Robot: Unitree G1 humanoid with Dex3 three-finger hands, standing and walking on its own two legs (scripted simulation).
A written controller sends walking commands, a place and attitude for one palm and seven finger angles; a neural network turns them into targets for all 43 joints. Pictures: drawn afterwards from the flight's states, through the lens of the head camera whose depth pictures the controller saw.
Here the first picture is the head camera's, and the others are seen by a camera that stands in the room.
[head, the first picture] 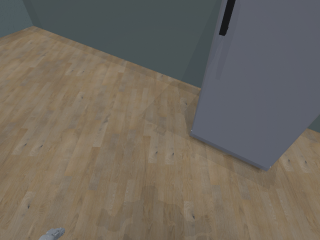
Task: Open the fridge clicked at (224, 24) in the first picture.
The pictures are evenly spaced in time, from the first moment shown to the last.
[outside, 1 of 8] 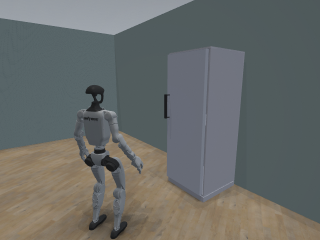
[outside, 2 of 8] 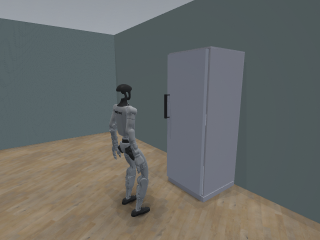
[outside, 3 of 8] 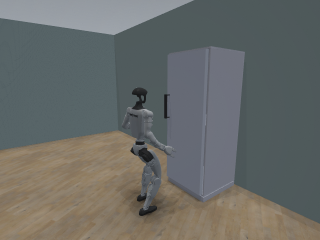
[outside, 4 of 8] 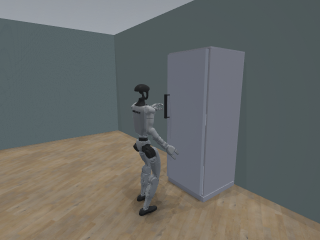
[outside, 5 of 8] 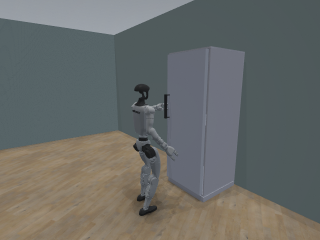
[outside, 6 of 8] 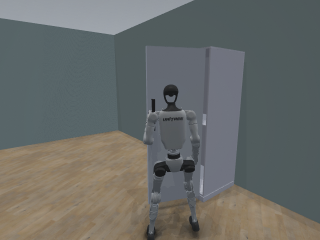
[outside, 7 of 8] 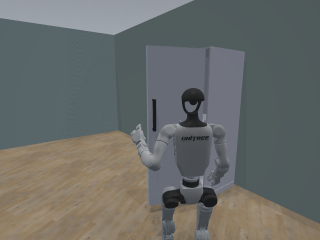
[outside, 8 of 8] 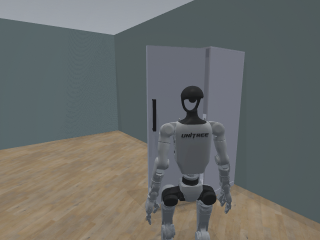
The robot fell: no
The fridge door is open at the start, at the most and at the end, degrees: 0 77 70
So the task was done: yes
